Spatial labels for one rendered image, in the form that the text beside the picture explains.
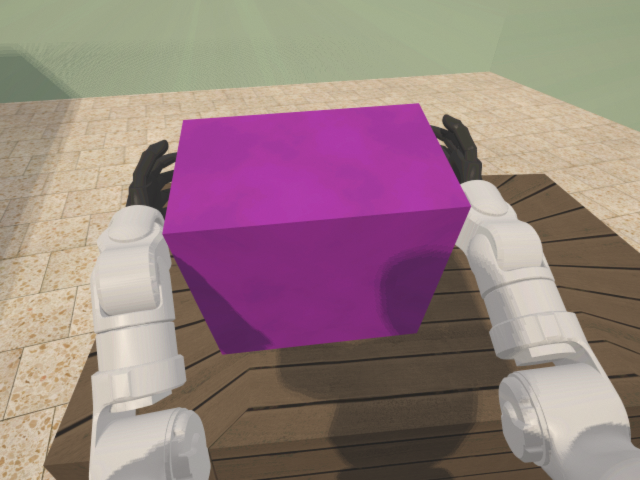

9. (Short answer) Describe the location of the robot left hand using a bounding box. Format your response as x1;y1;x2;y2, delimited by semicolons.
126;140;177;221

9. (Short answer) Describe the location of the robot left forearm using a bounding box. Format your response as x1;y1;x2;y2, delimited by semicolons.
89;205;186;480

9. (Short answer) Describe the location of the pedestal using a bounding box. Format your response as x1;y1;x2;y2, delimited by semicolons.
43;174;640;480

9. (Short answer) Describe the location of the robot right hand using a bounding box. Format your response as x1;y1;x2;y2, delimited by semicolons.
430;114;482;184

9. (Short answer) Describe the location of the robot right upper arm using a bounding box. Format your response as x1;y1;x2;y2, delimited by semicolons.
499;363;640;480

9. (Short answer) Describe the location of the robot left upper arm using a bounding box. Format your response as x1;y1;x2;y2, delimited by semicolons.
91;407;211;480

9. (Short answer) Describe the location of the robot right forearm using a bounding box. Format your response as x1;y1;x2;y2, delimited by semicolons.
455;180;631;440

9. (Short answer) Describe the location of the carton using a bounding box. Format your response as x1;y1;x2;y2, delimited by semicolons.
162;103;471;355

